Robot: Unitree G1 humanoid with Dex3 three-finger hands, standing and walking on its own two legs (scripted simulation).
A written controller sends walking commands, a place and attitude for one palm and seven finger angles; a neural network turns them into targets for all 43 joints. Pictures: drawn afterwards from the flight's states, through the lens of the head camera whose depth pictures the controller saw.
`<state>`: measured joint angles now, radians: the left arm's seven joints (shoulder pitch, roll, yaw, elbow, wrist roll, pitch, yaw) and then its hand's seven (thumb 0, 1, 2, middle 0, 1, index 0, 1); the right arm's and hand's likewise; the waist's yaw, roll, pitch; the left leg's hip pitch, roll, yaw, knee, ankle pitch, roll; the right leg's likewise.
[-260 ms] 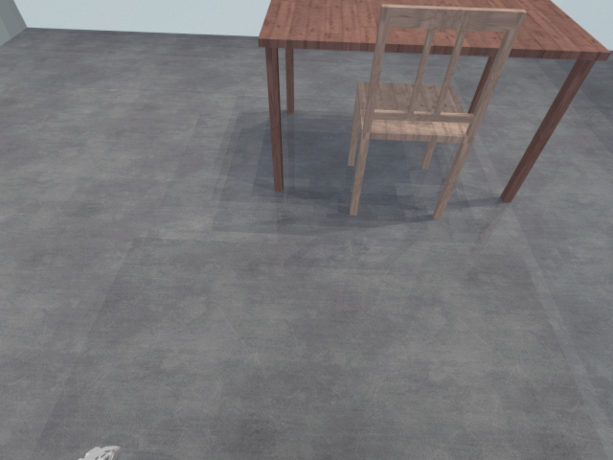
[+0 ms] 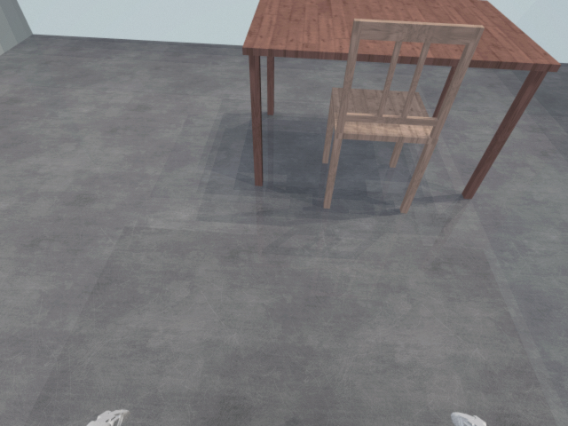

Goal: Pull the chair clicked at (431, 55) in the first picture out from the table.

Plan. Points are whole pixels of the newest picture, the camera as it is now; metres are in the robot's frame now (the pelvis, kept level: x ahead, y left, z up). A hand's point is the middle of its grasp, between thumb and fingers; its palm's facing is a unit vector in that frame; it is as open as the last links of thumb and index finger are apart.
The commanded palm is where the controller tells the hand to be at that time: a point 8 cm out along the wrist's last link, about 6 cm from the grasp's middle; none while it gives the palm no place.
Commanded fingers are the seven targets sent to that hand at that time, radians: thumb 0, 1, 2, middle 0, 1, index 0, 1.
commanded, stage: stand and wait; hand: left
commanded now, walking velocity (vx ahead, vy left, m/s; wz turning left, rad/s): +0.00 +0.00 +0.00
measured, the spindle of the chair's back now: (388, 80) +1.27 -0.31 -0.10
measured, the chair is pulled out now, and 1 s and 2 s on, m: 0.00 0.00 0.00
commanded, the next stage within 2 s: look at it before walking up in 0.56 s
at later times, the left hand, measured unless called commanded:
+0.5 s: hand out of the picture +0.05 +0.24 -0.15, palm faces -0.03 -0.94 -0.34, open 7.4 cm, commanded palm none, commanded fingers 0.00 0.90 0.90 -0.20 -0.30 -0.20 -0.30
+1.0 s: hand out of the picture +0.05 +0.24 -0.15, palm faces -0.04 -0.94 -0.33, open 7.4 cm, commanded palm none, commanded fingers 0.00 0.90 0.90 -0.20 -0.30 -0.20 -0.30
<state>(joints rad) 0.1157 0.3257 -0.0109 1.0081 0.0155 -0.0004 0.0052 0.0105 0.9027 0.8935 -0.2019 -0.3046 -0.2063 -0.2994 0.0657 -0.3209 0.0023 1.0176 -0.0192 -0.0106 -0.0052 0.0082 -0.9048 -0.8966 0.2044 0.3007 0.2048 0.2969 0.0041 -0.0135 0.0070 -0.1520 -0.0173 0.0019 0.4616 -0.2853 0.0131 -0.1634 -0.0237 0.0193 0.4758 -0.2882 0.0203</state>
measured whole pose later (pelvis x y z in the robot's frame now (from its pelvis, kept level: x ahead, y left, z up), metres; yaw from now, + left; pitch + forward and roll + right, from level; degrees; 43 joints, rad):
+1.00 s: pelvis -0.02 -0.01 +0.01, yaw +0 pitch -2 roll +0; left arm 0.15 0.33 -0.01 1.09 0.02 -0.01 0.00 0.01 0.90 0.89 -0.20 -0.30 -0.21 -0.30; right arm 0.12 -0.33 0.00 1.12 -0.01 -0.01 0.00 0.01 -0.91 -0.90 0.20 0.30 0.20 0.30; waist 0.00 -0.01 0.03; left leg -0.14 0.00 0.00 0.38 -0.21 0.00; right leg -0.15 -0.01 0.02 0.39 -0.21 0.01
